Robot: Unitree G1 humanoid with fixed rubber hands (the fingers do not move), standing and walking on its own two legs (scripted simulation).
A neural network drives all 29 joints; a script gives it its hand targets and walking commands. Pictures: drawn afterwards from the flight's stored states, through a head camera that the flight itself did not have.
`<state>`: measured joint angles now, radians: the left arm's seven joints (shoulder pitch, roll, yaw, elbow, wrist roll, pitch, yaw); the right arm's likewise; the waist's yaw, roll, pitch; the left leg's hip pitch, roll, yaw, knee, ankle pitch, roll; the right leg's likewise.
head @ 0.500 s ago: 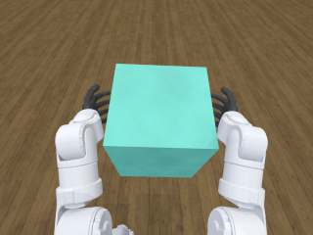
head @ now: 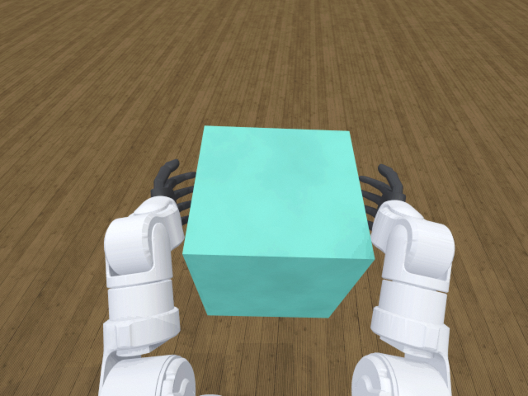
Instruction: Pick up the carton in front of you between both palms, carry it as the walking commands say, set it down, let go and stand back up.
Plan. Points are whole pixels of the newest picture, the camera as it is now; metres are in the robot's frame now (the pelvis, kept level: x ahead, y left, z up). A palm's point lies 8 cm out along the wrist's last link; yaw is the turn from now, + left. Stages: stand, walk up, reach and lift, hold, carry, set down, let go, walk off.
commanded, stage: carry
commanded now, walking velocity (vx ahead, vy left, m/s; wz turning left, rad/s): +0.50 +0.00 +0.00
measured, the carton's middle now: (272, 231) +0.35 +0.02 +0.07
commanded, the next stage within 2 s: none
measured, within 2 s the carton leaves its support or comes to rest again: neither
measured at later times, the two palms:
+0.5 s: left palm (209, 123) +0.64 +0.18 +0.07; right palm (344, 133) +0.62 -0.12 +0.07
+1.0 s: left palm (240, 59) +0.90 +0.14 +0.11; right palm (350, 62) +0.92 -0.16 +0.10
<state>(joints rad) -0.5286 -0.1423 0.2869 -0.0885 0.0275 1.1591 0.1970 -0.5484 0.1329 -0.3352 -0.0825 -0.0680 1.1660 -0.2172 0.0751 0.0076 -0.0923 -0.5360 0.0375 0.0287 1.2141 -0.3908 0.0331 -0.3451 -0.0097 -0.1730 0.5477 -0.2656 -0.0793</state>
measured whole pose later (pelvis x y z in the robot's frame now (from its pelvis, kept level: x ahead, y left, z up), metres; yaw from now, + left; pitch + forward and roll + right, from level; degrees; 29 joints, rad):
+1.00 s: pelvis +0.69 -0.02 +0.01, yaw +2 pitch +2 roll +0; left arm 0.06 -0.13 0.05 -0.48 0.00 1.18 0.16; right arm 0.06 0.13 -0.05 -0.49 -0.02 1.20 -0.16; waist 0.03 0.01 -0.16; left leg -0.54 0.13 0.06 1.07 -0.23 0.00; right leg -0.24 -0.01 -0.25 0.36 -0.17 -0.09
